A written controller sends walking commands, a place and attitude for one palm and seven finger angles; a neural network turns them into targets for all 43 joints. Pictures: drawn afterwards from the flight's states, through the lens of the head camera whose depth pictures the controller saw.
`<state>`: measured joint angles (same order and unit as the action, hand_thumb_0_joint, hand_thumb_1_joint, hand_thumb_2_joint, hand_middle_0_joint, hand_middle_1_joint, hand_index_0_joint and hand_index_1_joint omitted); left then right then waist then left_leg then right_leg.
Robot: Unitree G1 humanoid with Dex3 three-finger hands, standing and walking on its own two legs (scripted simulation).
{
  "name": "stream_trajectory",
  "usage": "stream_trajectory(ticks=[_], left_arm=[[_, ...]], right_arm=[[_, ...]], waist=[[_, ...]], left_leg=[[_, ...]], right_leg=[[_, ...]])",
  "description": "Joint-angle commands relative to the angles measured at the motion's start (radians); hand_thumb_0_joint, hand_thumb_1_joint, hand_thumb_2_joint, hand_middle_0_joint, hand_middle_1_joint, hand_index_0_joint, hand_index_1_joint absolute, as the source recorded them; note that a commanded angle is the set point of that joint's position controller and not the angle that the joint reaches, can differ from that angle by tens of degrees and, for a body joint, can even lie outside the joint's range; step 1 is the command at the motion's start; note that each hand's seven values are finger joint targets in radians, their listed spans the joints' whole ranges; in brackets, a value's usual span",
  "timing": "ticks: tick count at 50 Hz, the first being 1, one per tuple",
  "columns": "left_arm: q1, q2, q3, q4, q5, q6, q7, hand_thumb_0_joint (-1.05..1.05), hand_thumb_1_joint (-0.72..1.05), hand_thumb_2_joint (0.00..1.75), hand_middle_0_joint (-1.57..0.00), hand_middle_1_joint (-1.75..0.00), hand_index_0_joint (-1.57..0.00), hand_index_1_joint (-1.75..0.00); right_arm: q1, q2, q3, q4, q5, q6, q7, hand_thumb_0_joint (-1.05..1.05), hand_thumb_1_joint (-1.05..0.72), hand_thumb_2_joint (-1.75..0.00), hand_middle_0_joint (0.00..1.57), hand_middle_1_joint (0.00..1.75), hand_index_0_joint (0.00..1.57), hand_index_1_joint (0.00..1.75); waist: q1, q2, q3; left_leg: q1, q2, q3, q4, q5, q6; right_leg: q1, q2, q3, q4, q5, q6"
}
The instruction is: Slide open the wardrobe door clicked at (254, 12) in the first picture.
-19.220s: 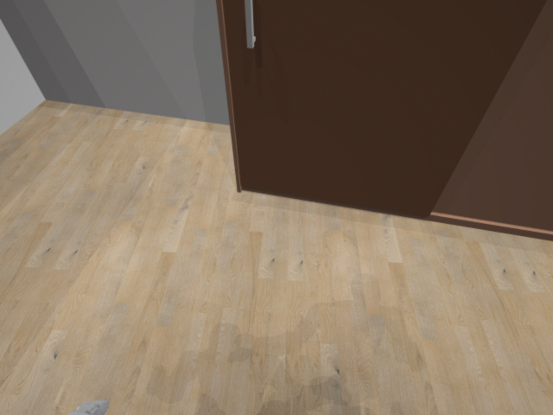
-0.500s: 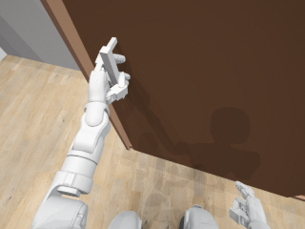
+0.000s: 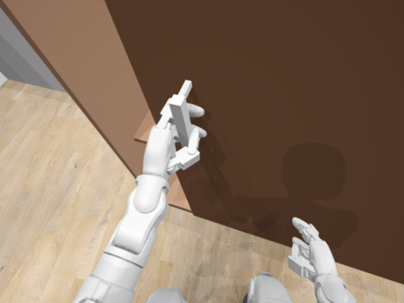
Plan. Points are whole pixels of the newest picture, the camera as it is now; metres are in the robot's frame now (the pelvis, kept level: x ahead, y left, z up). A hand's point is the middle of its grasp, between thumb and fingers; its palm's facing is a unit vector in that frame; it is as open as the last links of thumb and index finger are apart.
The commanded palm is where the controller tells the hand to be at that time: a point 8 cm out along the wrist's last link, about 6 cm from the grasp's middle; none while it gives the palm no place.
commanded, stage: step sideways, sliding the door along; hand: left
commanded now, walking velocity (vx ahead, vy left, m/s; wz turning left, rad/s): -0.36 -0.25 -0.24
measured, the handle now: (189, 124) +0.39 +0.10 +0.10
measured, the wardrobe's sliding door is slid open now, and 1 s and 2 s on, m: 0.19 0.45 0.65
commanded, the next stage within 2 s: none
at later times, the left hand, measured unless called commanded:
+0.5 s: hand (275, 176) +0.31 -0.06 +0.10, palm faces -0.09 -0.99 -0.12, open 6.1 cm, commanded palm +0.29 -0.05 +0.10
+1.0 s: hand (365, 196) +0.30 -0.18 +0.10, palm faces +0.06 -0.99 -0.11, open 6.1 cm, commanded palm +0.27 -0.20 +0.10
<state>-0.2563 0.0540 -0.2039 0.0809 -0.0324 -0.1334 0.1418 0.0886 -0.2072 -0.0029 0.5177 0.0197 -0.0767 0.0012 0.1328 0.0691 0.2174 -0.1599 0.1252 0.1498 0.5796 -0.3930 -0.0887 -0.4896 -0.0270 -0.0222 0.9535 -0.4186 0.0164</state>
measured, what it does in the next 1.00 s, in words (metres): steps to the right: right foot, then left foot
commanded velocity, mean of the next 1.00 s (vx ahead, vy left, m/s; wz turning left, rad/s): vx -0.06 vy -0.29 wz -0.09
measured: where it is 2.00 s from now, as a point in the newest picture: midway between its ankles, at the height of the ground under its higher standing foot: outside the picture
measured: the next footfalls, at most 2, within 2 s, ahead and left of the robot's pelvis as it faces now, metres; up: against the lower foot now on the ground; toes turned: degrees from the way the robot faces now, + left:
right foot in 0.08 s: +0.10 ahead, -0.12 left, +0.00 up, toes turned -5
left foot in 0.38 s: -0.01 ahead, +0.09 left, +0.00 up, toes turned +4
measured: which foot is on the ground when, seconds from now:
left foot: down 0.00-0.10, up 0.12-0.36, down 0.38-0.62, up 0.64-0.76, down 0.78-1.00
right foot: up 0.00-0.06, down 0.08-0.38, up 0.40-0.58, down 0.60-0.78, up 0.80-1.00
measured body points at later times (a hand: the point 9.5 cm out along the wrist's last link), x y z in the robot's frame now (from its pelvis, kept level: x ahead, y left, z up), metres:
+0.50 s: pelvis -0.06 -0.11 +0.00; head +0.01 -0.13 +0.44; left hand +0.31 +0.00 +0.11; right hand +0.12 -0.35 -0.11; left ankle -0.05 +0.08 -0.72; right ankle -0.01 -0.20 -0.68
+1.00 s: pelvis -0.11 -0.29 +0.00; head -0.04 -0.31 +0.44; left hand +0.29 -0.13 +0.11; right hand +0.04 -0.52 -0.13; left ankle -0.10 -0.05 -0.72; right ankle -0.08 -0.43 -0.71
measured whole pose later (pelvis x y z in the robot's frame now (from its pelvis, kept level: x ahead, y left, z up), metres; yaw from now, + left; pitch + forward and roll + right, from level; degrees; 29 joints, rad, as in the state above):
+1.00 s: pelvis -0.11 -0.29 +0.00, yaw -7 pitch -2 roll -1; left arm -0.52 0.18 0.00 0.42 -0.12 -0.08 0.14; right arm 0.17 -0.21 -0.01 0.62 0.04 -0.04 -0.04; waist 0.12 0.07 0.21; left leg -0.21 0.28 0.07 0.58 -0.30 -0.15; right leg -0.40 -0.05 -0.05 0.77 -0.32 0.02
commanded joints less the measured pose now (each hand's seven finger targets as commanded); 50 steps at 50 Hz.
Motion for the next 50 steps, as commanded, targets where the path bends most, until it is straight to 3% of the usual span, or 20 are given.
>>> stream_trajectory(ticks=[1, 4, 6, 7, 10, 15, 17, 18, 20, 24, 29, 32, 34, 37, 38, 39, 40, 42, 46, 50], left_arm=[[-0.417, -0.107, -0.206, -0.374, 0.052, -0.113, -0.104, 0.00, 0.90, 0.90, -0.45, -1.40, -0.45, -1.40], [-0.381, -0.067, -0.182, -0.449, 0.064, -0.121, -0.102, 0.00, 0.90, 0.90, -0.45, -1.40, -0.45, -1.40], [-0.252, -0.018, -0.153, -0.404, 0.059, -0.115, -0.090, 0.00, 0.90, 0.90, -0.45, -1.40, -0.45, -1.40], [-0.174, 0.008, -0.130, -0.390, 0.054, -0.105, -0.087, 0.00, 0.90, 0.90, -0.45, -1.40, -0.45, -1.40], [-0.289, -0.050, -0.165, -0.499, 0.056, -0.135, -0.079, 0.00, 0.90, 0.90, -0.45, -1.40, -0.45, -1.40], [-0.357, -0.008, -0.131, -0.400, 0.046, -0.161, -0.079, 0.00, 0.90, 0.90, -0.45, -1.40, -0.45, -1.40], [-0.408, 0.004, -0.123, -0.373, 0.030, -0.164, -0.092, 0.00, 0.90, 0.90, -0.45, -1.40, -0.45, -1.40], [-0.407, -0.024, -0.124, -0.341, 0.019, -0.152, -0.102, 0.00, 0.90, 0.90, -0.45, -1.40, -0.45, -1.40], [-0.389, -0.032, -0.071, -0.197, 0.043, -0.108, -0.093, 0.00, 0.90, 0.90, -0.45, -1.40, -0.45, -1.40], [-0.550, -0.048, -0.103, -0.212, 0.035, -0.068, -0.113, 0.00, 0.90, 0.90, -0.45, -1.40, -0.45, -1.40], [-0.560, -0.057, -0.105, -0.161, 0.028, -0.059, -0.092, 0.00, 0.90, 0.90, -0.45, -1.40, -0.45, -1.40], [-0.442, 0.050, -0.037, -0.114, 0.031, -0.052, -0.068, 0.00, 0.90, 0.90, -0.45, -1.40, -0.45, -1.40], [-0.514, 0.018, -0.060, -0.194, 0.029, -0.057, -0.068, 0.00, 0.90, 0.90, -0.45, -1.40, -0.45, -1.40], [-0.632, -0.015, -0.093, -0.191, 0.007, -0.105, -0.068, 0.00, 0.90, 0.90, -0.45, -1.40, -0.45, -1.40], [-0.641, -0.034, -0.110, -0.208, -0.014, -0.107, -0.084, 0.00, 0.90, 0.90, -0.45, -1.40, -0.45, -1.40], [-0.673, -0.053, -0.124, -0.183, -0.009, -0.100, -0.097, 0.00, 0.90, 0.90, -0.45, -1.40, -0.45, -1.40], [-0.638, -0.101, -0.118, -0.034, 0.003, -0.072, -0.106, 0.00, 0.90, 0.90, -0.45, -1.40, -0.45, -1.40], [-0.755, -0.082, -0.122, -0.074, 0.005, -0.084, -0.119, 0.00, 0.90, 0.90, -0.45, -1.40, -0.45, -1.40], [-0.765, -0.047, -0.080, -0.023, -0.013, -0.078, -0.117, 0.00, 0.90, 0.90, -0.45, -1.40, -0.45, -1.40], [-0.750, -0.013, -0.054, -0.046, -0.009, -0.070, -0.095, 0.00, 0.90, 0.90, -0.45, -1.40, -0.45, -1.40]], right_arm=[[-0.019, -0.070, -0.008, -0.141, -0.012, -0.040, -0.003, 0.00, -0.90, -0.90, 0.20, 0.30, 0.20, 0.30], [-0.058, -0.053, 0.012, -0.139, 0.005, -0.043, -0.011, 0.00, -0.90, -0.90, 0.20, 0.30, 0.20, 0.30], [-0.071, -0.029, -0.001, -0.144, 0.011, -0.040, -0.035, 0.00, -0.90, -0.90, 0.20, 0.30, 0.20, 0.30], [-0.089, -0.023, -0.004, -0.151, -0.001, -0.056, -0.045, 0.00, -0.90, -0.90, 0.20, 0.30, 0.20, 0.30], [-0.078, 0.006, 0.027, -0.097, -0.013, -0.059, -0.039, 0.00, -0.90, -0.90, 0.20, 0.30, 0.20, 0.30], [-0.041, -0.018, 0.002, -0.087, -0.016, 0.001, -0.043, 0.00, -0.90, -0.90, 0.20, 0.30, 0.20, 0.30], [-0.025, -0.064, -0.028, -0.095, -0.013, 0.002, -0.048, 0.00, -0.90, -0.90, 0.20, 0.30, 0.20, 0.30], [-0.055, -0.097, -0.043, -0.116, -0.015, -0.004, -0.046, 0.00, -0.90, -0.90, 0.20, 0.30, 0.20, 0.30], [-0.112, -0.098, -0.036, -0.114, -0.033, 0.004, -0.054, 0.00, -0.90, -0.90, 0.20, 0.30, 0.20, 0.30], [-0.067, -0.115, -0.038, -0.092, -0.017, 0.004, -0.059, 0.00, -0.90, -0.90, 0.20, 0.30, 0.20, 0.30], [-0.012, -0.093, -0.027, -0.087, 0.024, -0.009, -0.060, 0.00, -0.90, -0.90, 0.20, 0.30, 0.20, 0.30], [-0.005, -0.071, -0.047, -0.046, 0.006, -0.031, -0.095, 0.00, -0.90, -0.90, 0.20, 0.30, 0.20, 0.30], [-0.010, -0.061, -0.041, -0.011, -0.010, -0.061, -0.104, 0.00, -0.90, -0.90, 0.20, 0.30, 0.20, 0.30], [0.028, -0.061, -0.036, 0.022, -0.013, -0.045, -0.096, 0.00, -0.90, -0.90, 0.20, 0.30, 0.20, 0.30], [0.018, -0.121, -0.060, -0.006, -0.016, -0.037, -0.090, 0.00, -0.90, -0.90, 0.20, 0.30, 0.20, 0.30], [-0.008, -0.137, -0.061, -0.039, -0.002, -0.016, -0.063, 0.00, -0.90, -0.90, 0.20, 0.30, 0.20, 0.30], [-0.021, -0.162, -0.072, -0.045, 0.010, -0.005, -0.035, 0.00, -0.90, -0.90, 0.20, 0.30, 0.20, 0.30], [-0.004, -0.126, -0.054, -0.008, -0.010, -0.014, -0.037, 0.00, -0.90, -0.90, 0.20, 0.30, 0.20, 0.30], [0.008, -0.138, -0.057, -0.019, 0.007, -0.006, -0.042, 0.00, -0.90, -0.90, 0.20, 0.30, 0.20, 0.30], [-0.008, -0.092, -0.035, -0.038, 0.041, -0.004, -0.057, 0.00, -0.90, -0.90, 0.20, 0.30, 0.20, 0.30]], waist=[[-0.161, 0.106, -0.499], [-0.149, 0.063, -0.490], [-0.110, -0.339, -0.555], [-0.069, -0.450, -0.569], [-0.137, -0.319, -0.602], [-0.151, -0.228, -0.660], [-0.170, -0.129, -0.636], [-0.160, 0.091, -0.570], [-0.129, 0.126, -0.437], [-0.118, 0.113, -0.395], [-0.145, 0.057, -0.479], [-0.105, -0.441, -0.590], [-0.127, -0.343, -0.615], [-0.188, -0.177, -0.607], [-0.171, 0.041, -0.619], [-0.137, 0.120, -0.615], [-0.140, 0.051, -0.533], [-0.154, 0.196, -0.462], [-0.149, 0.208, -0.473], [-0.140, 0.036, -0.532]], left_leg=[[0.428, 0.248, -0.026, 0.065, 1.209, 0.160], [0.198, 0.198, 0.009, 0.186, 0.928, 0.111], [-0.126, -0.061, -0.006, 0.447, -0.068, 0.027], [-0.219, -0.118, -0.108, 0.539, -0.352, 0.039], [-0.228, -0.091, -0.151, 0.321, -0.259, 0.035], [0.071, -0.062, -0.050, 0.004, 0.061, 0.040], [0.321, 0.149, -0.199, -0.117, 0.415, 0.137], [0.305, 0.394, -0.397, -0.191, 0.666, 0.261], [0.133, 0.510, -0.408, -0.251, 0.638, 0.315], [0.112, 0.365, -0.088, -0.163, 0.655, 0.193], [0.144, 0.197, -0.009, 0.038, 0.588, 0.159], [-0.188, -0.064, -0.016, 0.361, -0.189, 0.035], [-0.237, -0.085, -0.086, 0.361, -0.262, 0.045], [0.126, 0.043, -0.076, -0.124, 0.301, 0.069], [0.389, 0.296, -0.318, -0.134, 0.901, 0.173], [0.415, 0.449, -0.413, -0.138, 1.086, 0.258], [0.420, 0.412, -0.347, -0.125, 0.977, 0.287], [0.328, 0.412, -0.268, -0.135, 0.861, 0.279], [0.187, 0.316, -0.094, -0.126, 0.694, 0.199], [0.061, 0.153, -0.006, 0.100, 0.392, 0.143]], right_leg=[[-0.016, 0.013, -0.065, -0.205, 0.148, 0.019], [0.252, -0.006, -0.057, -0.378, 0.566, 0.014], [0.488, -0.238, 0.315, -0.432, 1.461, -0.144], [0.515, -0.283, 0.403, -0.435, 1.593, -0.144], [0.585, -0.251, 0.262, -0.395, 1.440, -0.171], [0.456, -0.176, 0.209, -0.411, 1.141, -0.117], [0.177, -0.101, 0.159, -0.323, 0.700, -0.035], [0.024, -0.011, 0.083, -0.135, 0.188, 0.033], [-0.079, -0.010, 0.162, 0.226, -0.044, 0.007], [0.036, -0.056, 0.065, -0.003, 0.022, 0.017], [0.290, 0.016, -0.079, -0.444, 0.337, 0.012], [0.537, -0.222, 0.237, -0.446, 1.283, -0.135], [0.584, -0.252, 0.249, -0.397, 1.365, -0.185], [0.354, -0.162, 0.090, -0.197, 1.070, -0.089], [0.042, -0.049, 0.025, -0.074, 0.479, 0.007], [-0.056, -0.021, 0.076, 0.085, -0.078, 0.015], [-0.149, -0.012, 0.108, 0.125, -0.043, 0.005], [-0.160, -0.066, 0.084, 0.102, -0.043, 0.012], [0.085, -0.036, -0.025, -0.100, 0.035, 0.009], [0.375, -0.027, -0.072, -0.450, 0.408, -0.001]])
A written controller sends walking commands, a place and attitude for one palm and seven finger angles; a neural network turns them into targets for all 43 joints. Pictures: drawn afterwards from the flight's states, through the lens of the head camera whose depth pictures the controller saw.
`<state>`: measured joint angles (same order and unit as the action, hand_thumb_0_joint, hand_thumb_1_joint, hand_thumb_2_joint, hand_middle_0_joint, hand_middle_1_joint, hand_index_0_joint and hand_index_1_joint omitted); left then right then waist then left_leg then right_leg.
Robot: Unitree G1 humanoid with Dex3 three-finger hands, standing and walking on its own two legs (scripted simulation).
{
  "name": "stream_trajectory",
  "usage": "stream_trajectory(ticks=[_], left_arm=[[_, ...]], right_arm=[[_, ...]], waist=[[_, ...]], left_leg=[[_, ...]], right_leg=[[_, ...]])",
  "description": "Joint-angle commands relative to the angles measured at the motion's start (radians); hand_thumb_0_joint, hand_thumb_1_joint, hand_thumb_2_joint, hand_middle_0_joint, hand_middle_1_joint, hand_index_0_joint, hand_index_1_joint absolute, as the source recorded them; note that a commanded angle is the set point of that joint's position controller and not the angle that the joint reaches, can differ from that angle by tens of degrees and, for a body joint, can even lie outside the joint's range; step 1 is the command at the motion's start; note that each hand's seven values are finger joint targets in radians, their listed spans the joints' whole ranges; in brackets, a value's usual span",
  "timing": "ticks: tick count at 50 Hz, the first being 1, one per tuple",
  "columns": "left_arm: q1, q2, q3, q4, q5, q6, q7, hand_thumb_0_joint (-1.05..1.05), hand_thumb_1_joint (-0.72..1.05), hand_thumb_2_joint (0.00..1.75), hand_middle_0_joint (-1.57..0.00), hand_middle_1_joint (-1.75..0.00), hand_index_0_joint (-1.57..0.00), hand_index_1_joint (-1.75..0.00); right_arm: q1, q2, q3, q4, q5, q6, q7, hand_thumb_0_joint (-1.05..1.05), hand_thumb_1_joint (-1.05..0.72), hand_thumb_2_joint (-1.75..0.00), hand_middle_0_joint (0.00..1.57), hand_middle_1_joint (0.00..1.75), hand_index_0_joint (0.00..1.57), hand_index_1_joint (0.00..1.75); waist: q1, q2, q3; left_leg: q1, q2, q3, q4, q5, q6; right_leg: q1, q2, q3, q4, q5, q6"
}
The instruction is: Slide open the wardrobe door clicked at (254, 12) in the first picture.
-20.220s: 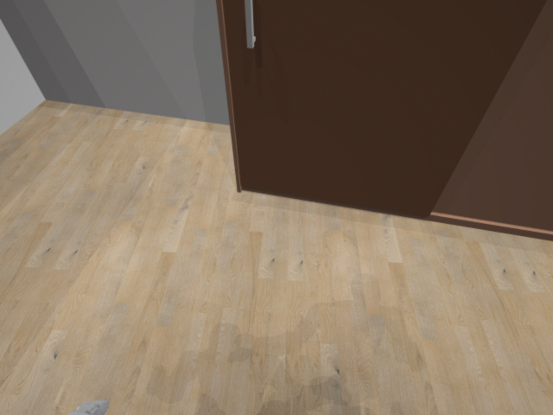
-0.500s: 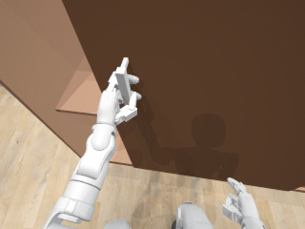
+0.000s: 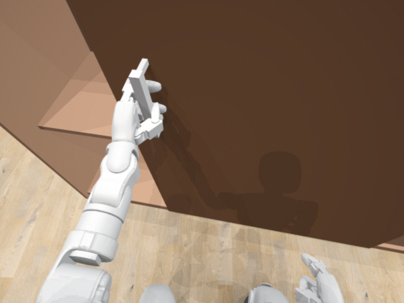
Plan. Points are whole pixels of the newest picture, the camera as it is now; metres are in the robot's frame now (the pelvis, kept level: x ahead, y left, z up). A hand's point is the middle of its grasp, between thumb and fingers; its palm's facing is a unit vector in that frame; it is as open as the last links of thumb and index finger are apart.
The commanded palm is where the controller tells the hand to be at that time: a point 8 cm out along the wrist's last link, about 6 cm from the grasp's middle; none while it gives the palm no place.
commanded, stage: step sideways, sliding the door along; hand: left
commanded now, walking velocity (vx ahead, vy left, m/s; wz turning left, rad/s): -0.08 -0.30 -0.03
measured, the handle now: (150, 101) +0.45 +0.19 +0.10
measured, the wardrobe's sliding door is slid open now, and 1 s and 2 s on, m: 0.45 0.65 0.65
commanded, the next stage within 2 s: stop walking and hold the door there in 1.06 s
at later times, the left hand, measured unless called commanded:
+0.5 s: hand (237, 132) +0.40 +0.01 +0.10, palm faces +0.25 -0.96 -0.14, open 6.1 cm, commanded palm +0.36 -0.01 +0.11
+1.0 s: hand (271, 131) +0.40 -0.05 +0.10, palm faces +0.47 -0.87 -0.11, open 6.5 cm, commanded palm +0.36 -0.08 +0.11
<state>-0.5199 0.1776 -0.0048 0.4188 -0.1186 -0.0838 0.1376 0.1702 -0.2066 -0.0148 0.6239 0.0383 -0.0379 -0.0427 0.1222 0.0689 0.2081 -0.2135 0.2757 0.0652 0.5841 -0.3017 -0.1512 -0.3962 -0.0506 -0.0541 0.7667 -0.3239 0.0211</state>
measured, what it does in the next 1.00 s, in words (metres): steps to the right: right foot, then left foot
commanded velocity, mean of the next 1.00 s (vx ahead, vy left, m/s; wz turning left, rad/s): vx -0.16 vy -0.29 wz -0.07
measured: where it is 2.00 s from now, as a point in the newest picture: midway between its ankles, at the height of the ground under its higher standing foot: outside the picture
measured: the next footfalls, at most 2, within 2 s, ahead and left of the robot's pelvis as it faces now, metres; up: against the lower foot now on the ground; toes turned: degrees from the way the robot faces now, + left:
right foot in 0.02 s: +0.09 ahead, -0.15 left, +0.00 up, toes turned -4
left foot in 0.20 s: +0.02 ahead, +0.09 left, +0.00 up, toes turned +12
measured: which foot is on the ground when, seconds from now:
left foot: down 0.00-0.04, up 0.06-0.18, down 0.20-0.46, up 0.48-0.60, down 0.62-0.90, up 0.92-1.00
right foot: up 0.00-0.00, down 0.02-0.20, up 0.22-0.44, down 0.46-0.62, up 0.64-0.86, down 0.88-1.00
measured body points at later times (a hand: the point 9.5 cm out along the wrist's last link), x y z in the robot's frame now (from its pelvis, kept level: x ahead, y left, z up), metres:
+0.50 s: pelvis +0.02 -0.17 +0.00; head +0.10 -0.18 +0.44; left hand +0.38 +0.06 +0.11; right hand +0.22 -0.36 -0.12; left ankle -0.02 +0.07 -0.71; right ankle +0.07 -0.30 -0.72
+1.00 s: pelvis +0.03 -0.30 +0.01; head +0.12 -0.31 +0.45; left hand +0.37 +0.00 +0.11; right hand +0.22 -0.53 -0.11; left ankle +0.00 -0.13 -0.70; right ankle +0.07 -0.41 -0.72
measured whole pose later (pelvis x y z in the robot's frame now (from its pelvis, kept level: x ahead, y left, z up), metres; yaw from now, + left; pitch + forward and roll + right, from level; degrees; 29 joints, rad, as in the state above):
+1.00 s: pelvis +0.03 -0.30 +0.01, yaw +1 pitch +1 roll +0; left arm -0.38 0.25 0.25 0.29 -0.12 -0.07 0.21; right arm 0.09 -0.22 -0.02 0.66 0.03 -0.09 -0.06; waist 0.07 0.03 0.20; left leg -0.31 0.15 0.07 0.73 -0.46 -0.07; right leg -0.37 -0.02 -0.08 0.63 -0.25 -0.02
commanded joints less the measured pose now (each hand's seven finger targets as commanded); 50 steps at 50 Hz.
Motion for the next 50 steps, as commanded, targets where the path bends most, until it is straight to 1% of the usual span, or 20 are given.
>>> stream_trajectory(ticks=[1, 3, 7, 8, 10, 14, 20, 22, 23, 24, 26, 28, 30, 31, 33, 41, 45, 47, 49, 50], left_arm=[[-0.485, -0.082, -0.228, -0.390, 0.090, -0.117, -0.077, 0.00, 0.90, 0.90, -0.45, -1.40, -0.45, -1.40], [-0.322, 0.006, -0.149, -0.331, 0.089, -0.093, -0.066, 0.00, 0.90, 0.90, -0.45, -1.40, -0.45, -1.40], [-0.425, -0.086, -0.217, -0.483, 0.082, -0.134, -0.047, 0.00, 0.90, 0.90, -0.45, -1.40, -0.45, -1.40], [-0.422, -0.086, -0.227, -0.477, 0.080, -0.148, -0.052, 0.00, 0.90, 0.90, -0.45, -1.40, -0.45, -1.40], [-0.426, -0.148, -0.267, -0.492, 0.065, -0.150, -0.087, 0.00, 0.90, 0.90, -0.45, -1.40, -0.45, -1.40], [-0.537, -0.168, -0.291, -0.471, 0.091, -0.150, -0.110, 0.00, 0.90, 0.90, -0.45, -1.40, -0.45, -1.40], [-0.382, -0.125, -0.247, -0.443, 0.084, -0.139, -0.103, 0.00, 0.90, 0.90, -0.45, -1.40, -0.45, -1.40], [-0.359, -0.083, -0.223, -0.497, 0.102, -0.140, -0.093, 0.00, 0.90, 0.90, -0.45, -1.40, -0.45, -1.40], [-0.364, -0.030, -0.200, -0.523, 0.110, -0.138, -0.082, 0.00, 0.90, 0.90, -0.45, -1.40, -0.45, -1.40], [-0.248, -0.023, -0.185, -0.420, 0.111, -0.109, -0.067, 0.00, 0.90, 0.90, -0.45, -1.40, -0.45, -1.40], [-0.221, 0.007, -0.153, -0.550, 0.116, -0.113, -0.064, 0.00, 0.90, 0.90, -0.45, -1.40, -0.45, -1.40], [-0.283, -0.043, -0.180, -0.622, 0.106, -0.142, -0.047, 0.00, 0.90, 0.90, -0.45, -1.40, -0.45, -1.40], [-0.291, -0.074, -0.224, -0.619, 0.089, -0.167, -0.055, 0.00, 0.90, 0.90, -0.45, -1.40, -0.45, -1.40], [-0.309, -0.102, -0.240, -0.660, 0.078, -0.166, -0.079, 0.00, 0.90, 0.90, -0.45, -1.40, -0.45, -1.40], [-0.331, -0.196, -0.277, -0.535, 0.116, -0.143, -0.099, 0.00, 0.90, 0.90, -0.45, -1.40, -0.45, -1.40], [-0.314, -0.076, -0.177, -0.493, 0.084, -0.128, -0.080, 0.00, 0.90, 0.90, -0.45, -1.40, -0.45, -1.40], [-0.234, 0.087, -0.075, -0.488, 0.105, -0.125, -0.043, 0.00, 0.90, 0.90, -0.45, -1.40, -0.45, -1.40], [-0.178, 0.147, 0.003, -0.540, 0.109, -0.127, -0.038, 0.00, 0.90, 0.90, -0.45, -1.40, -0.45, -1.40], [-0.245, 0.137, 0.009, -0.592, 0.094, -0.148, -0.015, 0.00, 0.90, 0.90, -0.45, -1.40, -0.45, -1.40], [-0.253, 0.119, -0.007, -0.630, 0.079, -0.165, -0.019, 0.00, 0.90, 0.90, -0.45, -1.40, -0.45, -1.40]], right_arm=[[-0.103, -0.055, -0.015, -0.141, 0.024, -0.047, -0.023, 0.00, -0.90, -0.90, 0.20, 0.30, 0.20, 0.30], [-0.080, -0.100, -0.053, -0.096, -0.011, -0.055, -0.049, 0.00, -0.90, -0.90, 0.20, 0.30, 0.20, 0.30], [-0.077, -0.061, -0.017, -0.058, -0.016, -0.073, -0.051, 0.00, -0.90, -0.90, 0.20, 0.30, 0.20, 0.30], [-0.066, -0.074, -0.030, -0.063, -0.021, -0.059, -0.055, 0.00, -0.90, -0.90, 0.20, 0.30, 0.20, 0.30], [-0.105, -0.140, -0.058, -0.124, -0.018, -0.041, -0.021, 0.00, -0.90, -0.90, 0.20, 0.30, 0.20, 0.30], [-0.092, -0.130, -0.053, -0.114, -0.021, -0.059, 0.011, 0.00, -0.90, -0.90, 0.20, 0.30, 0.20, 0.30], [-0.076, -0.131, -0.048, -0.160, -0.006, -0.066, 0.001, 0.00, -0.90, -0.90, 0.20, 0.30, 0.20, 0.30], [-0.084, -0.088, -0.034, -0.169, 0.016, -0.076, -0.005, 0.00, -0.90, -0.90, 0.20, 0.30, 0.20, 0.30], [-0.110, -0.040, -0.022, -0.170, 0.016, -0.083, -0.018, 0.00, -0.90, -0.90, 0.20, 0.30, 0.20, 0.30], [-0.114, -0.059, -0.024, -0.143, -0.006, -0.093, -0.029, 0.00, -0.90, -0.90, 0.20, 0.30, 0.20, 0.30], [-0.087, -0.061, -0.036, -0.115, -0.016, -0.101, -0.050, 0.00, -0.90, -0.90, 0.20, 0.30, 0.20, 0.30], [-0.079, -0.042, -0.012, -0.090, -0.012, -0.106, -0.049, 0.00, -0.90, -0.90, 0.20, 0.30, 0.20, 0.30], [-0.076, -0.083, -0.035, -0.094, -0.018, -0.081, -0.052, 0.00, -0.90, -0.90, 0.20, 0.30, 0.20, 0.30], [-0.112, -0.139, -0.064, -0.142, -0.028, -0.076, -0.031, 0.00, -0.90, -0.90, 0.20, 0.30, 0.20, 0.30], [-0.117, -0.133, -0.062, -0.152, -0.023, -0.072, 0.021, 0.00, -0.90, -0.90, 0.20, 0.30, 0.20, 0.30], [-0.078, -0.133, -0.051, -0.164, -0.009, -0.092, 0.014, 0.00, -0.90, -0.90, 0.20, 0.30, 0.20, 0.30], [-0.077, -0.068, -0.034, -0.139, 0.000, -0.102, -0.010, 0.00, -0.90, -0.90, 0.20, 0.30, 0.20, 0.30], [-0.059, -0.088, -0.046, -0.118, -0.010, -0.103, -0.033, 0.00, -0.90, -0.90, 0.20, 0.30, 0.20, 0.30], [-0.064, -0.081, -0.022, -0.074, -0.010, -0.110, -0.046, 0.00, -0.90, -0.90, 0.20, 0.30, 0.20, 0.30], [-0.050, -0.103, -0.035, -0.084, -0.011, -0.102, -0.051, 0.00, -0.90, -0.90, 0.20, 0.30, 0.20, 0.30]], waist=[[-0.134, -0.208, -0.524], [-0.070, -0.488, -0.583], [-0.157, -0.259, -0.599], [-0.173, -0.204, -0.607], [-0.123, 0.112, -0.618], [-0.139, 0.240, -0.477], [-0.143, 0.189, -0.491], [-0.125, -0.004, -0.545], [-0.130, -0.250, -0.545], [-0.120, -0.264, -0.521], [-0.103, -0.428, -0.617], [-0.145, -0.342, -0.635], [-0.178, -0.132, -0.645], [-0.143, 0.090, -0.655], [-0.137, 0.144, -0.542], [-0.134, 0.217, -0.497], [-0.134, -0.191, -0.553], [-0.100, -0.329, -0.632], [-0.159, -0.174, -0.625], [-0.172, -0.059, -0.662]], left_leg=[[-0.042, -0.104, 0.114, 0.238, 0.031, 0.147], [-0.216, -0.229, 0.015, 0.540, -0.413, 0.101], [-0.081, -0.190, 0.042, 0.023, -0.123, 0.103], [0.159, -0.123, 0.034, -0.132, 0.203, 0.119], [0.469, 0.324, -0.343, -0.140, 1.043, 0.334], [0.434, 0.229, -0.114, -0.117, 0.836, 0.316], [0.305, 0.109, 0.043, -0.038, 0.756, 0.202], [0.198, -0.013, 0.106, 0.152, 0.484, 0.222], [-0.018, -0.120, 0.124, 0.277, 0.018, 0.153], [-0.095, -0.202, 0.080, 0.308, -0.297, 0.093], [-0.201, -0.226, 0.017, 0.397, -0.385, 0.093], [-0.154, -0.192, 0.010, 0.138, -0.239, 0.100], [0.329, 0.009, -0.078, -0.144, 0.632, 0.167], [0.509, 0.270, -0.319, -0.125, 1.176, 0.294], [0.482, 0.253, -0.193, -0.107, 1.093, 0.340], [0.313, 0.117, 0.028, -0.036, 0.767, 0.209], [-0.052, -0.156, 0.112, 0.238, -0.082, 0.091], [-0.172, -0.206, 0.039, 0.311, -0.344, 0.093], [-0.008, -0.127, 0.015, -0.022, -0.026, 0.103], [0.302, -0.002, -0.055, -0.131, 0.678, 0.151]], right_leg=[[0.348, -0.156, 0.127, -0.312, 0.658, -0.067], [0.432, -0.263, 0.329, -0.297, 0.943, -0.176], [0.485, -0.198, 0.168, -0.074, 1.205, -0.157], [0.294, -0.157, 0.120, 0.004, 1.012, -0.100], [-0.151, -0.004, 0.100, 0.268, -0.196, 0.021], [-0.259, -0.046, 0.083, 0.249, -0.125, 0.013], [0.088, 0.050, -0.061, -0.123, 0.081, 0.013], [0.268, -0.010, -0.021, -0.303, 0.537, -0.006], [0.374, -0.173, 0.148, -0.294, 0.987, -0.077], [0.315, -0.241, 0.224, -0.287, 1.170, -0.122], [0.490, -0.242, 0.285, -0.198, 1.361, -0.175], [0.550, -0.228, 0.215, -0.108, 1.406, -0.176], [0.143, -0.112, 0.077, 0.055, 0.881, -0.036], [-0.129, 0.005, 0.055, 0.195, 0.035, 0.028], [-0.239, 0.006, 0.104, 0.250, -0.219, 0.015], [0.128, 0.054, -0.040, -0.171, 0.092, 0.011], [0.413, -0.212, 0.192, -0.241, 1.301, -0.108], [0.550, -0.247, 0.277, -0.193, 1.468, -0.163], [0.476, -0.212, 0.178, -0.063, 1.374, -0.135], [0.226, -0.119, 0.081, 0.044, 1.045, -0.037]])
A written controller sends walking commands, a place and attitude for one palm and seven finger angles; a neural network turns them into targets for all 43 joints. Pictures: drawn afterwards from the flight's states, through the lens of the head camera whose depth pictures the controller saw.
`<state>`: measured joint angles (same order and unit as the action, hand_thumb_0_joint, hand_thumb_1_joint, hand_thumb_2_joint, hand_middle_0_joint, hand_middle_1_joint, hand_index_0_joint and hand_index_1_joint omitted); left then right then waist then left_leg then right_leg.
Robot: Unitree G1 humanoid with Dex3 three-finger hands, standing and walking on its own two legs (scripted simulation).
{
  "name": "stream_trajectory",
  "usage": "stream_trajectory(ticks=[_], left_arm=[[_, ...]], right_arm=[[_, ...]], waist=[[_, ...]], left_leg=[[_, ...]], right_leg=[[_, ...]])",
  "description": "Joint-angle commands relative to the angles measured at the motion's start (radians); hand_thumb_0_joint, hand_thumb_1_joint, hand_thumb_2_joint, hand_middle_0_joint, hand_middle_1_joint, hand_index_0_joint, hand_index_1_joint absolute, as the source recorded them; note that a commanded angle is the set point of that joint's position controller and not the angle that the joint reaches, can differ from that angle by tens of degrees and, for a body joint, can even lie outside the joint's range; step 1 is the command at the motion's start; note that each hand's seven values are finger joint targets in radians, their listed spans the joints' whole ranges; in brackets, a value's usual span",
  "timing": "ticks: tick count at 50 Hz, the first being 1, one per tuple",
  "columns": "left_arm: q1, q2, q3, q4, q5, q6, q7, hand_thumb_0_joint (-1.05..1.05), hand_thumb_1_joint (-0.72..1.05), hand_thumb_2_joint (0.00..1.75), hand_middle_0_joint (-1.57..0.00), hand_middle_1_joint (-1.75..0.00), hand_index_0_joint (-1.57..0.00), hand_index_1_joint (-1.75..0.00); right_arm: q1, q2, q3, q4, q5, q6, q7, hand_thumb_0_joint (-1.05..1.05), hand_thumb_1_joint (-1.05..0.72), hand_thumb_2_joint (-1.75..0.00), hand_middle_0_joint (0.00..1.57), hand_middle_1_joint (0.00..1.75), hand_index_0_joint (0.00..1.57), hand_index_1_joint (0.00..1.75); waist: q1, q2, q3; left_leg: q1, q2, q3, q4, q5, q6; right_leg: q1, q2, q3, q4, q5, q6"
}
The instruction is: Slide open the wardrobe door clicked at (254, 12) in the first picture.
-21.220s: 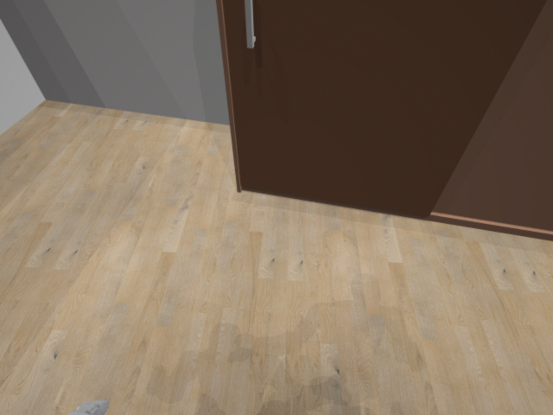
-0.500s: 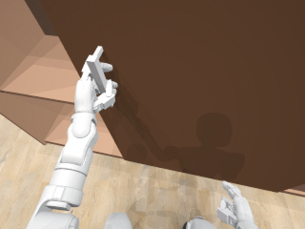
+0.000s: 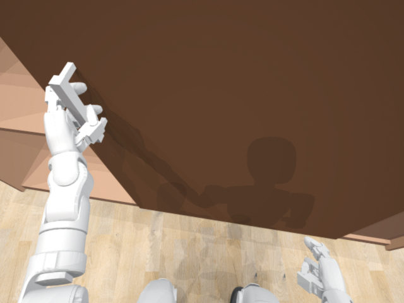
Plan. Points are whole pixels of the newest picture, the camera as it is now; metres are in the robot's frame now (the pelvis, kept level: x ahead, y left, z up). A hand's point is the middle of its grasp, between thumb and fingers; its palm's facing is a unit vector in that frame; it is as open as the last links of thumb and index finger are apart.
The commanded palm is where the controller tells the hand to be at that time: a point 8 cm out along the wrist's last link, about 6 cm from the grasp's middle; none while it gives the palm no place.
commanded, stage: step sideways, sliding the door along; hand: left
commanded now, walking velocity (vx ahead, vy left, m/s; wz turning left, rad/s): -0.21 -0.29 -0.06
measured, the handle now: (84, 106) +0.42 +0.29 +0.09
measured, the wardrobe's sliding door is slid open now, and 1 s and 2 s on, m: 0.65 0.65 0.65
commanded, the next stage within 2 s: stop walking and hold the door there in 0.06 s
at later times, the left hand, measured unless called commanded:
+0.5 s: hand (93, 125) +0.38 +0.26 +0.09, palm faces +0.50 -0.82 -0.28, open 5.9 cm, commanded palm +0.34 +0.28 +0.09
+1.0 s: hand (92, 124) +0.38 +0.25 +0.10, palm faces +0.46 -0.85 -0.24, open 5.9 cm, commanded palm +0.34 +0.29 +0.09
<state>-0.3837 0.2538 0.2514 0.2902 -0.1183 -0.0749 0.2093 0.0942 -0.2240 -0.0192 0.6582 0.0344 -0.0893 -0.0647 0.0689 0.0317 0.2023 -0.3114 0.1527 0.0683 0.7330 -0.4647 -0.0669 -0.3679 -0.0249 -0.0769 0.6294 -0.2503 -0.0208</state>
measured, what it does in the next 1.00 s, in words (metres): steps on the spot: left foot, then left foot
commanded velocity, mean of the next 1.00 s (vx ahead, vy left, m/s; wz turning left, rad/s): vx -0.03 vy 0.04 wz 0.00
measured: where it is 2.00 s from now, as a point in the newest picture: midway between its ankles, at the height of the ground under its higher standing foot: outside the picture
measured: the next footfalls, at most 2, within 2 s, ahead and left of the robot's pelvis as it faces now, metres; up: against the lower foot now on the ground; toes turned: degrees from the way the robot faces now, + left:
left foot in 0.02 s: +0.01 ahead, +0.16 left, +0.00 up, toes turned +10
left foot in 0.52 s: +0.07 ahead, +0.06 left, +0.00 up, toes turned +2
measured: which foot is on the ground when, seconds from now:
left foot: up 0.00-0.00, down 0.02-0.24, up 0.26-0.50, down 0.52-1.00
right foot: down 0.00-0.54, up 0.56-0.72, down 0.74-1.00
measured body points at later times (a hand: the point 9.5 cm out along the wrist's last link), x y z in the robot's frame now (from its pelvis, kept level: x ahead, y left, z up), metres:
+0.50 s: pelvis +0.01 -0.04 +0.00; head +0.04 -0.06 +0.45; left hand +0.35 +0.30 +0.11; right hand +0.16 -0.33 -0.09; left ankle +0.03 +0.06 -0.72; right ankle +0.06 -0.15 -0.73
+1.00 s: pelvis -0.04 -0.04 +0.01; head -0.04 -0.04 +0.46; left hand +0.35 +0.30 +0.12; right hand -0.02 -0.34 -0.10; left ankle +0.03 +0.06 -0.73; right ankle -0.01 -0.16 -0.73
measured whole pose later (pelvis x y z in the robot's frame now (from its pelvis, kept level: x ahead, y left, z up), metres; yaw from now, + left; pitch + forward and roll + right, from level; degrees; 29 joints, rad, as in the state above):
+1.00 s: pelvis -0.04 -0.04 +0.01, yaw -9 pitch -2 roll +0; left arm -0.47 0.56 0.47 1.00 -0.03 -0.12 0.14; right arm 0.31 -0.31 0.00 0.76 0.05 -0.03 -0.11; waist -0.06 0.01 0.01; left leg -0.29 0.08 0.18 0.51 -0.19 0.02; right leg -0.28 -0.01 -0.03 0.49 -0.19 0.00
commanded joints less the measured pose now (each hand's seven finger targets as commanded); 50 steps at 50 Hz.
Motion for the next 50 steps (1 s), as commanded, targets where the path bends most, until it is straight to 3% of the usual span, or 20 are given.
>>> stream_trajectory(ticks=[1, 2, 4, 8, 9, 10, 11, 12, 13, 15, 23, 24, 26, 27, 29, 32, 38, 40, 47, 50], left_arm=[[-0.394, 0.021, -0.263, -0.541, 0.069, -0.181, -0.109, 0.00, 0.90, 0.90, -0.45, -1.40, -0.45, -1.40], [-0.404, -0.042, -0.281, -0.488, 0.084, -0.172, -0.121, 0.00, 0.90, 0.90, -0.45, -1.40, -0.45, -1.40], [-0.395, -0.095, -0.334, -0.456, 0.083, -0.152, -0.116, 0.00, 0.90, 0.90, -0.45, -1.40, -0.45, -1.40], [-0.388, -0.054, -0.341, -0.410, 0.083, -0.121, -0.114, 0.00, 0.90, 0.90, -0.45, -1.40, -0.45, -1.40], [-0.206, 0.648, 0.329, -0.074, 0.128, -0.129, -0.061, 0.00, 0.90, 0.90, -0.45, -1.40, -0.45, -1.40], [-0.166, 0.508, 0.202, -0.059, 0.134, -0.125, -0.072, 0.00, 0.90, 0.90, -0.45, -1.40, -0.45, -1.40], [-0.220, 0.442, 0.134, -0.145, 0.136, -0.138, -0.088, 0.00, 0.90, 0.90, -0.45, -1.40, -0.45, -1.40], [-0.207, 0.494, 0.183, -0.124, 0.132, -0.143, -0.082, 0.00, 0.90, 0.90, -0.45, -1.40, -0.45, -1.40], [-0.122, 0.500, 0.223, -0.025, 0.110, -0.110, -0.076, 0.00, 0.90, 0.90, -0.45, -1.40, -0.45, -1.40], [-0.100, 0.533, 0.260, -0.024, 0.108, -0.087, -0.064, 0.00, 0.90, 0.90, -0.45, -1.40, -0.45, -1.40], [-0.234, 0.478, 0.209, 0.034, 0.114, -0.101, -0.038, 0.00, 0.90, 0.90, -0.45, -1.40, -0.45, -1.40], [-0.234, 0.457, 0.176, 0.026, 0.105, -0.110, -0.040, 0.00, 0.90, 0.90, -0.45, -1.40, -0.45, -1.40], [-0.248, 0.433, 0.148, 0.015, 0.107, -0.119, -0.046, 0.00, 0.90, 0.90, -0.45, -1.40, -0.45, -1.40], [-0.226, 0.356, 0.090, 0.075, 0.110, -0.117, -0.057, 0.00, 0.90, 0.90, -0.45, -1.40, -0.45, -1.40], [-0.294, 0.458, 0.143, 0.064, 0.119, -0.123, -0.050, 0.00, 0.90, 0.90, -0.45, -1.40, -0.45, -1.40], [-0.251, 0.474, 0.149, 0.157, 0.123, -0.097, -0.061, 0.00, 0.90, 0.90, -0.45, -1.40, -0.45, -1.40], [-0.227, 0.571, 0.223, 0.317, 0.132, -0.097, -0.065, 0.00, 0.90, 0.90, -0.45, -1.40, -0.45, -1.40], [-0.240, 0.601, 0.241, 0.349, 0.116, -0.095, -0.063, 0.00, 0.90, 0.90, -0.45, -1.40, -0.45, -1.40], [-0.364, 0.641, 0.243, 0.528, 0.117, -0.112, -0.067, 0.00, 0.90, 0.90, -0.45, -1.40, -0.45, -1.40], [-0.403, 0.607, 0.209, 0.564, 0.118, -0.123, -0.070, 0.00, 0.90, 0.90, -0.45, -1.40, -0.45, -1.40]], right_arm=[[-0.008, -0.133, -0.062, -0.151, -0.025, -0.044, -0.009, 0.00, -0.90, -0.90, 0.20, 0.30, 0.20, 0.30], [-0.027, -0.124, -0.054, -0.164, -0.019, -0.039, 0.037, 0.00, -0.90, -0.90, 0.20, 0.30, 0.20, 0.30], [-0.019, -0.105, -0.055, -0.165, -0.008, -0.057, 0.049, 0.00, -0.90, -0.90, 0.20, 0.30, 0.20, 0.30], [0.001, -0.114, -0.045, -0.184, -0.001, -0.085, 0.049, 0.00, -0.90, -0.90, 0.20, 0.30, 0.20, 0.30], [0.066, -0.228, -0.083, -0.098, -0.013, -0.056, 0.025, 0.00, -0.90, -0.90, 0.20, 0.30, 0.20, 0.30], [0.073, -0.174, -0.065, -0.136, -0.002, -0.044, 0.021, 0.00, -0.90, -0.90, 0.20, 0.30, 0.20, 0.30], [0.053, -0.147, -0.052, -0.154, 0.005, -0.041, 0.024, 0.00, -0.90, -0.90, 0.20, 0.30, 0.20, 0.30], [0.011, -0.100, -0.042, -0.163, 0.007, -0.037, 0.009, 0.00, -0.90, -0.90, 0.20, 0.30, 0.20, 0.30], [-0.015, -0.098, -0.034, -0.162, 0.000, -0.048, -0.004, 0.00, -0.90, -0.90, 0.20, 0.30, 0.20, 0.30], [0.022, -0.130, -0.025, -0.123, 0.011, -0.040, -0.010, 0.00, -0.90, -0.90, 0.20, 0.30, 0.20, 0.30], [0.026, -0.159, -0.014, -0.090, 0.007, -0.002, -0.033, 0.00, -0.90, -0.90, 0.20, 0.30, 0.20, 0.30], [0.017, -0.176, -0.023, -0.095, 0.009, 0.005, -0.036, 0.00, -0.90, -0.90, 0.20, 0.30, 0.20, 0.30], [0.025, -0.209, -0.028, -0.122, 0.014, 0.013, -0.027, 0.00, -0.90, -0.90, 0.20, 0.30, 0.20, 0.30], [0.036, -0.179, -0.015, -0.117, 0.011, 0.009, -0.022, 0.00, -0.90, -0.90, 0.20, 0.30, 0.20, 0.30], [0.052, -0.177, -0.016, -0.105, -0.002, 0.002, -0.036, 0.00, -0.90, -0.90, 0.20, 0.30, 0.20, 0.30], [0.113, -0.205, -0.025, -0.088, -0.001, -0.009, -0.029, 0.00, -0.90, -0.90, 0.20, 0.30, 0.20, 0.30], [0.122, -0.214, -0.028, -0.084, -0.004, -0.006, -0.046, 0.00, -0.90, -0.90, 0.20, 0.30, 0.20, 0.30], [0.134, -0.220, -0.035, -0.068, 0.008, 0.007, -0.051, 0.00, -0.90, -0.90, 0.20, 0.30, 0.20, 0.30], [0.145, -0.242, -0.029, -0.033, 0.009, 0.012, -0.058, 0.00, -0.90, -0.90, 0.20, 0.30, 0.20, 0.30], [0.165, -0.242, -0.027, -0.028, 0.012, 0.008, -0.060, 0.00, -0.90, -0.90, 0.20, 0.30, 0.20, 0.30]], waist=[[-0.080, 0.230, -0.660], [-0.059, 0.242, -0.585], [-0.066, 0.412, -0.551], [-0.081, 0.343, -0.508], [-0.050, 0.326, -0.506], [-0.039, 0.261, -0.506], [-0.053, 0.138, -0.530], [-0.055, -0.122, -0.552], [-0.035, -0.211, -0.511], [-0.046, -0.198, -0.551], [-0.075, -0.118, -0.538], [-0.080, -0.014, -0.487], [-0.043, 0.231, -0.443], [-0.056, 0.244, -0.413], [-0.062, 0.330, -0.367], [-0.071, 0.215, -0.423], [-0.091, 0.118, -0.419], [-0.079, 0.021, -0.482], [-0.078, 0.098, -0.365], [-0.081, 0.110, -0.347]], left_leg=[[0.648, 0.356, -0.283, -0.270, 1.471, 0.187], [0.668, 0.367, -0.195, -0.258, 1.565, 0.231], [0.687, 0.274, -0.049, -0.204, 1.435, 0.199], [0.580, 0.192, 0.051, -0.186, 1.243, 0.135], [0.538, 0.191, 0.101, -0.196, 1.169, 0.116], [0.429, 0.165, 0.082, -0.061, 1.082, 0.106], [0.319, 0.080, 0.145, 0.102, 0.850, 0.062], [0.034, -0.060, 0.133, 0.314, 0.216, 0.023], [-0.113, -0.117, 0.007, 0.422, -0.184, 0.016], [-0.166, -0.098, -0.086, 0.451, -0.205, 0.012], [0.154, -0.130, 0.005, -0.211, 0.228, 0.037], [0.211, -0.069, -0.018, -0.292, 0.321, 0.052], [0.157, 0.173, -0.239, -0.392, 0.506, 0.176], [0.119, 0.186, -0.275, -0.471, 0.335, 0.189], [0.144, 0.182, -0.251, -0.461, 0.447, 0.197], [0.287, 0.129, -0.124, -0.331, 0.798, 0.170], [0.110, 0.016, 0.001, -0.285, 0.503, 0.055], [0.121, 0.007, 0.002, -0.257, 0.451, 0.062], [0.078, 0.019, -0.042, -0.379, 0.090, 0.093], [0.078, 0.035, -0.075, -0.427, 0.028, 0.104]], right_leg=[[-0.124, -0.001, 0.062, 0.277, 0.050, 0.083], [-0.181, 0.017, 0.111, 0.290, -0.319, 0.065], [-0.172, 0.014, 0.064, 0.202, -0.230, 0.041], [-0.012, 0.039, -0.024, 0.031, -0.017, 0.035], [-0.015, 0.046, -0.036, 0.010, 0.018, 0.050], [0.116, 0.027, -0.024, -0.126, 0.157, 0.040], [0.253, -0.040, 0.025, -0.181, 0.607, 0.022], [0.429, -0.234, 0.275, -0.135, 1.129, -0.083], [0.394, -0.349, 0.352, -0.141, 1.258, -0.146], [0.431, -0.367, 0.362, -0.090, 1.170, -0.175], [0.214, -0.231, 0.203, -0.151, 0.480, -0.071], [0.152, -0.179, 0.175, -0.127, 0.307, -0.040], [0.071, -0.021, 0.072, -0.029, -0.133, 0.027], [0.055, 0.024, 0.057, 0.085, -0.225, 0.016], [0.007, 0.000, 0.077, 0.157, -0.193, 0.014], [0.038, 0.011, 0.030, -0.005, -0.103, 0.033], [0.232, -0.099, 0.103, -0.153, 0.476, 0.006], [0.259, -0.105, 0.132, -0.159, 0.450, 0.003], [0.098, -0.064, 0.126, -0.231, -0.050, 0.009], [0.082, -0.042, 0.107, -0.215, -0.090, 0.010]])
